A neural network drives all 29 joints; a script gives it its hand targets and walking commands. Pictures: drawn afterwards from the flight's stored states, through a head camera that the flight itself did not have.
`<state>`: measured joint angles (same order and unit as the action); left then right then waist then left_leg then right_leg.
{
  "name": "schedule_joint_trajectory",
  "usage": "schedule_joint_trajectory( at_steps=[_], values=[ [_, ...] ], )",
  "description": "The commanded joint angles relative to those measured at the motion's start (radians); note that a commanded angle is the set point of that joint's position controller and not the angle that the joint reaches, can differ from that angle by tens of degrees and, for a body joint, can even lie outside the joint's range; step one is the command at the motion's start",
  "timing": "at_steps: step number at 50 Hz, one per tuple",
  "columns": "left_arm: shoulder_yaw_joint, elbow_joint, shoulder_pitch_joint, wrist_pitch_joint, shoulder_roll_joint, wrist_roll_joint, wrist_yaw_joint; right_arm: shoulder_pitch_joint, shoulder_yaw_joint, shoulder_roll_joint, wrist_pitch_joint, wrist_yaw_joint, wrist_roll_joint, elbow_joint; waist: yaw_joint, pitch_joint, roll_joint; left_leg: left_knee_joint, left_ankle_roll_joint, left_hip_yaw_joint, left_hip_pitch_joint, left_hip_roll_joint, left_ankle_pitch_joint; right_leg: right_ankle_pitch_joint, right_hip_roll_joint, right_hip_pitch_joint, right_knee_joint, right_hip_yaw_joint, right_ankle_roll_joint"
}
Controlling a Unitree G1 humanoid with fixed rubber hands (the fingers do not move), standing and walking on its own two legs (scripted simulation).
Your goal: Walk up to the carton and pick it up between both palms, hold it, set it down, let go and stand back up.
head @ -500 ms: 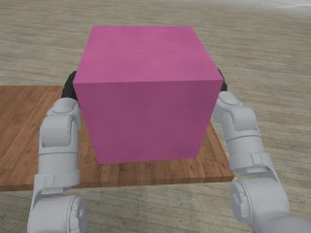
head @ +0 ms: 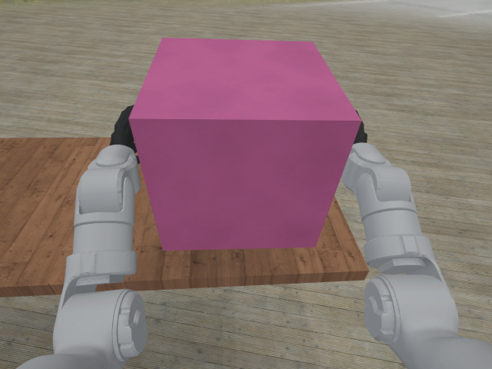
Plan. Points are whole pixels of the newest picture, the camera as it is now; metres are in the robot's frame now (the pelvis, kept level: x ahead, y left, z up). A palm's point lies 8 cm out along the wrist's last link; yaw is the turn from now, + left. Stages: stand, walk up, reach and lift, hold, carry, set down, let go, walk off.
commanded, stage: hold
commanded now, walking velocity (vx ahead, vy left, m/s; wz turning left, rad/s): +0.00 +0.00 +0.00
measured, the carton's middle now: (239, 143) +0.43 +0.01 +0.20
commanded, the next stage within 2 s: none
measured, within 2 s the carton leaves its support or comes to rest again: neither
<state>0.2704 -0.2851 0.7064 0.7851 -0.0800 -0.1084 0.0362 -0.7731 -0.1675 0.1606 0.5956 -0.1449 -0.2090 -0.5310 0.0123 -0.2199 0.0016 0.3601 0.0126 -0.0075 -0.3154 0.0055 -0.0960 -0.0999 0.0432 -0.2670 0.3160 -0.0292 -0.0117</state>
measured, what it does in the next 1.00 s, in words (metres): stands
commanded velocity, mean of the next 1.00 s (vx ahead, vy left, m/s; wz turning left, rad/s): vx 0.00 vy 0.00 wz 0.00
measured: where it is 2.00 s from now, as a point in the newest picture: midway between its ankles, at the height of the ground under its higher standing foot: outside the picture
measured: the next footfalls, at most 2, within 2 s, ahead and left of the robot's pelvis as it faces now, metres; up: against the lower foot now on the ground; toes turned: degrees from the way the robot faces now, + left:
none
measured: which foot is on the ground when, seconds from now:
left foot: down 0.00-1.00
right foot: down 0.00-1.00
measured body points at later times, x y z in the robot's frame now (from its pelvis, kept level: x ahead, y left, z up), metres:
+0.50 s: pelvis +0.02 +0.00 +0.00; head -0.03 +0.01 +0.45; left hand +0.38 +0.20 +0.21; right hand +0.41 -0.16 +0.22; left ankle +0.06 +0.11 -0.75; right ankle +0.04 -0.11 -0.75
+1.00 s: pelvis +0.00 +0.00 +0.00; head -0.06 +0.01 +0.45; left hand +0.38 +0.19 +0.22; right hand +0.40 -0.17 +0.22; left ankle +0.06 +0.11 -0.75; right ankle +0.04 -0.11 -0.75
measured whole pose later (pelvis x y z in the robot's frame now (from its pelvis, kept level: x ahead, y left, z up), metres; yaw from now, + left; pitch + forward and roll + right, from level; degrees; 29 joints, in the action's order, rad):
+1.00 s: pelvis +0.00 +0.00 +0.00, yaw +0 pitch +3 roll -1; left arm 0.28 -0.31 0.72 0.78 -0.08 -0.11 0.04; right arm -0.79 -0.17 0.16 0.58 -0.14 -0.21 -0.56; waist 0.01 -0.22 0.00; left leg 0.36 0.01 -0.01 -0.31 0.01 -0.09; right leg -0.10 0.04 -0.26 0.32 -0.03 -0.01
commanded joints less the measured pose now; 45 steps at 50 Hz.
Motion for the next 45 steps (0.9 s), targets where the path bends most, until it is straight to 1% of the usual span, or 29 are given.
schedule_joint_trajectory(
  at_steps=[1,2,3,4,8,9,10,12,13,15,19,20,21,22,23,24,25,26,27,29,32,34,36,38,39,40,43,44,45],
  values=[
    [-0.47,0.195,0.932,-0.102,0.581,0.196,-0.152,-0.97,0.381,-0.609,-0.111,0.183,-0.115,0.227,0.073,-0.395,-0.006,-0.079,-0.009,-0.019,0.271,0.003,-0.109,-0.103,-0.018,0.178,-0.059,-0.004,0.016],
    [-0.448,0.177,0.935,-0.103,0.561,0.186,-0.155,-0.945,0.372,-0.614,-0.102,0.181,-0.109,0.174,0.073,-0.339,-0.015,-0.087,-0.008,-0.017,0.26,0.004,-0.128,-0.104,-0.019,0.167,-0.064,0.001,0.018],
    [-0.458,0.205,0.922,-0.105,0.569,0.189,-0.152,-0.962,0.401,-0.631,-0.109,0.18,-0.127,0.234,0.052,-0.401,-0.02,-0.074,-0.003,-0.018,0.27,0.007,-0.083,-0.057,-0.017,0.198,-0.055,-0.002,0.02],
    [-0.477,0.195,0.901,-0.101,0.574,0.193,-0.153,-0.937,0.392,-0.612,-0.104,0.172,-0.12,0.211,0.081,-0.366,0.002,-0.077,-0.016,-0.018,0.285,0.006,-0.079,-0.041,-0.017,0.184,-0.059,0.0,0.019],
    [-0.472,0.231,0.837,-0.089,0.567,0.171,-0.156,-0.881,0.42,-0.596,-0.093,0.156,-0.154,0.232,0.072,-0.382,0.02,-0.061,-0.023,-0.017,0.323,0.01,0.011,0.064,-0.01,0.231,-0.051,0.0,0.024],
    [-0.501,0.264,0.821,-0.085,0.575,0.179,-0.156,-0.864,0.428,-0.584,-0.092,0.15,-0.161,0.252,0.09,-0.409,0.032,-0.052,-0.032,-0.02,0.351,0.007,0.051,0.115,-0.004,0.236,-0.044,0.008,0.019],
    [-0.502,0.279,0.807,-0.081,0.57,0.187,-0.158,-0.861,0.447,-0.588,-0.086,0.144,-0.179,0.289,0.081,-0.421,0.007,-0.042,-0.031,-0.023,0.356,0.01,0.077,0.16,0.003,0.264,-0.037,0.004,0.026],
    [-0.521,0.329,0.791,-0.073,0.574,0.192,-0.161,-0.825,0.459,-0.573,-0.077,0.133,-0.204,0.322,0.099,-0.436,0.029,-0.03,-0.045,-0.027,0.366,0.013,0.143,0.256,0.006,0.293,-0.021,0.003,0.033],
    [-0.539,0.385,0.77,-0.072,0.574,0.209,-0.162,-0.836,0.483,-0.586,-0.082,0.123,-0.221,0.416,0.096,-0.512,0.026,-0.011,-0.045,-0.029,0.381,0.021,0.207,0.345,0.007,0.348,-0.01,0.002,0.037],
    [-0.574,0.452,0.745,-0.062,0.59,0.221,-0.158,-0.829,0.517,-0.578,-0.077,0.105,-0.257,0.502,0.111,-0.565,0.04,0.012,-0.059,-0.034,0.401,0.029,0.284,0.477,0.011,0.392,0.014,-0.001,0.042],
    [-0.603,0.559,0.696,-0.041,0.566,0.256,-0.17,-0.74,0.503,-0.556,-0.048,0.073,-0.265,0.599,0.156,-0.569,0.051,0.04,-0.076,-0.045,0.411,0.033,0.357,0.612,0.013,0.422,0.028,-0.008,0.055],
    [-0.608,0.569,0.674,-0.033,0.566,0.259,-0.172,-0.753,0.511,-0.552,-0.047,0.068,-0.263,0.656,0.151,-0.579,0.046,0.039,-0.076,-0.047,0.41,0.037,0.36,0.612,0.014,0.426,0.027,-0.001,0.057],
    [-0.601,0.59,0.73,-0.036,0.541,0.258,-0.173,-0.715,0.496,-0.543,-0.03,0.07,-0.256,0.593,0.156,-0.535,0.067,0.027,-0.08,-0.045,0.403,0.038,0.306,0.537,0.012,0.388,0.017,0.001,0.055],
    [-0.596,0.607,0.689,-0.027,0.542,0.25,-0.176,-0.696,0.498,-0.552,-0.032,0.068,-0.252,0.626,0.15,-0.549,0.063,0.031,-0.08,-0.042,0.401,0.039,0.329,0.56,0.012,0.406,0.025,0.004,0.053],
    [-0.602,0.598,0.676,-0.018,0.542,0.247,-0.181,-0.682,0.477,-0.526,-0.025,0.068,-0.245,0.605,0.164,-0.504,0.056,0.021,-0.081,-0.047,0.393,0.03,0.29,0.535,0.015,0.392,0.022,0.002,0.05],
    [-0.603,0.604,0.717,-0.02,0.542,0.253,-0.183,-0.695,0.474,-0.529,-0.022,0.074,-0.235,0.606,0.155,-0.487,0.061,0.016,-0.08,-0.041,0.393,0.03,0.275,0.479,0.016,0.37,0.016,0.005,0.047],
    [-0.588,0.537,0.685,-0.015,0.551,0.242,-0.187,-0.739,0.465,-0.53,-0.024,0.075,-0.225,0.614,0.146,-0.447,0.042,-0.001,-0.066,-0.036,0.359,0.03,0.217,0.418,0.012,0.354,0.001,0.006,0.046],
    [-0.607,0.554,0.689,-0.013,0.556,0.24,-0.186,-0.722,0.448,-0.516,-0.022,0.082,-0.216,0.596,0.159,-0.443,0.073,0.0,-0.078,-0.036,0.379,0.023,0.221,0.396,0.015,0.336,0.0,0.012,0.039],
    [-0.576,0.512,0.675,-0.005,0.548,0.214,-0.189,-0.71,0.443,-0.524,-0.016,0.088,-0.21,0.543,0.148,-0.394,0.074,-0.011,-0.071,-0.033,0.361,0.025,0.201,0.36,0.011,0.326,-0.012,0.011,0.036],
    [-0.594,0.527,0.743,-0.014,0.567,0.229,-0.189,-0.76,0.426,-0.532,-0.028,0.098,-0.197,0.556,0.143,-0.419,0.08,-0.021,-0.067,-0.035,0.362,0.016,0.155,0.274,0.009,0.296,-0.018,0.009,0.031],
    [-0.581,0.45,0.826,-0.037,0.58,0.233,-0.187,-0.836,0.398,-0.558,-0.044,0.123,-0.16,0.495,0.132,-0.388,0.053,-0.049,-0.049,-0.031,0.318,0.009,0.029,0.126,0.002,0.24,-0.035,0.014,0.019],
    [-0.558,0.38,0.86,-0.049,0.595,0.229,-0.182,-0.869,0.377,-0.567,-0.054,0.141,-0.136,0.439,0.121,-0.352,0.037,-0.072,-0.039,-0.03,0.262,0.004,-0.063,0.023,-0.001,0.214,-0.04,0.013,0.016],
    [-0.536,0.332,0.878,-0.058,0.582,0.21,-0.175,-0.862,0.366,-0.57,-0.059,0.158,-0.11,0.336,0.116,-0.329,0.057,-0.088,-0.033,-0.024,0.244,0.005,-0.133,-0.053,-0.013,0.191,-0.048,0.004,0.006],
    [-0.514,0.287,0.883,-0.066,0.577,0.202,-0.174,-0.891,0.356,-0.587,-0.071,0.177,-0.106,0.301,0.09,-0.334,0.034,-0.091,-0.025,-0.02,0.242,-0.001,-0.143,-0.077,-0.015,0.188,-0.049,0.0,0.009],
    [-0.499,0.262,0.882,-0.07,0.582,0.193,-0.169,-0.907,0.365,-0.577,-0.072,0.182,-0.1,0.286,0.092,-0.326,0.021,-0.1,-0.02,-0.019,0.244,-0.001,-0.148,-0.1,-0.015,0.185,-0.052,0.004,0.008],
    [-0.452,0.219,0.871,-0.073,0.562,0.157,-0.169,-0.884,0.358,-0.585,-0.069,0.189,-0.099,0.211,0.066,-0.279,0.014,-0.106,-0.012,-0.015,0.229,-0.002,-0.162,-0.132,-0.016,0.176,-0.053,0.004,0.009],
    [-0.45,0.219,0.927,-0.089,0.559,0.168,-0.162,-0.938,0.368,-0.599,-0.085,0.201,-0.095,0.208,0.052,-0.347,0.001,-0.095,-0.003,-0.012,0.246,0.002,-0.161,-0.16,-0.018,0.167,-0.05,0.005,0.015],
    [-0.433,0.143,0.894,-0.084,0.562,0.152,-0.163,-0.939,0.348,-0.582,-0.086,0.198,-0.091,0.17,0.062,-0.302,0.004,-0.097,-0.004,-0.011,0.23,0.003,-0.179,-0.174,-0.022,0.168,-0.063,-0.002,0.009],
    [-0.434,0.141,0.908,-0.088,0.568,0.157,-0.165,-0.967,0.348,-0.593,-0.097,0.199,-0.087,0.184,0.054,-0.31,-0.019,-0.105,0.0,-0.015,0.223,-0.005,-0.18,-0.169,-0.019,0.171,-0.061,0.005,0.01]
  ],
)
